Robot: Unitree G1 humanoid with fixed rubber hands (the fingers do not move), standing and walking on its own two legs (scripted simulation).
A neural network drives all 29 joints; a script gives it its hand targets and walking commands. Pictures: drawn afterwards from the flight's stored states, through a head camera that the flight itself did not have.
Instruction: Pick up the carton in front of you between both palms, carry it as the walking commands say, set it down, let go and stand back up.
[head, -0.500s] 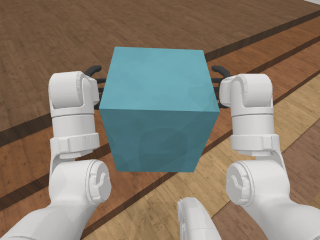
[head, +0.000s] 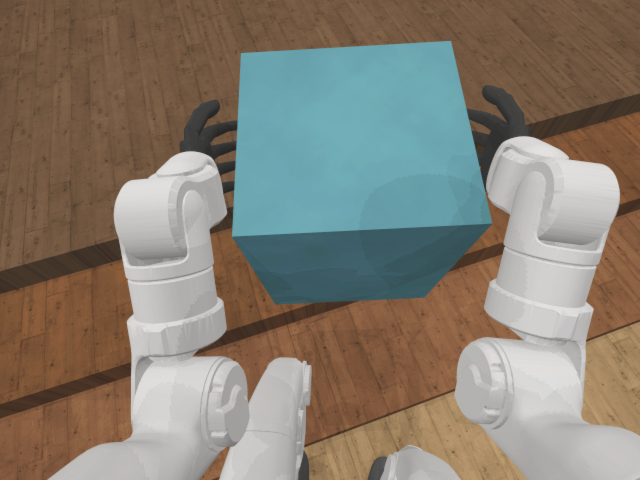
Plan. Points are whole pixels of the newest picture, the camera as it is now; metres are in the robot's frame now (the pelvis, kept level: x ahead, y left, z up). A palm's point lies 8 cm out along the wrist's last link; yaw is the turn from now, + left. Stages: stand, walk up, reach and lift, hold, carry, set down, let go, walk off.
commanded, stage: carry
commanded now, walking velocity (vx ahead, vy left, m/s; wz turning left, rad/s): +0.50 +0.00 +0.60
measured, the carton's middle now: (347, 195) +0.41 +0.02 +0.08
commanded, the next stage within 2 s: none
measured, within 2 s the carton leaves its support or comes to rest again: neither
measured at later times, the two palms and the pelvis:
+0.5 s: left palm out of the picture +0.68 +0.25 +0.26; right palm out of the picture +0.73 -0.04 +0.26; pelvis +0.32 +0.04 +0.10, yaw +14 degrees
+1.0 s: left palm out of the picture +0.93 +0.29 +0.37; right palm out of the picture +1.06 +0.02 +0.37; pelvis +0.64 +0.00 +0.20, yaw +20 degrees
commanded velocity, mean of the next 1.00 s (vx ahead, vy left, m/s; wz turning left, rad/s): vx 0.50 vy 0.00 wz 0.23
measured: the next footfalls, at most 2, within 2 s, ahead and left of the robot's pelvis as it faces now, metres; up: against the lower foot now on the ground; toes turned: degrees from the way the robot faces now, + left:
left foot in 0.20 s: +0.37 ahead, +0.13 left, +0.10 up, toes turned +15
right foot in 0.74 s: +0.77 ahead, -0.03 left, +0.20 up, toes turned +14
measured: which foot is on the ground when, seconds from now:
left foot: up 0.00-0.18, down 0.20-0.76, up 0.78-1.00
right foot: down 0.00-0.26, up 0.28-0.72, down 0.74-1.00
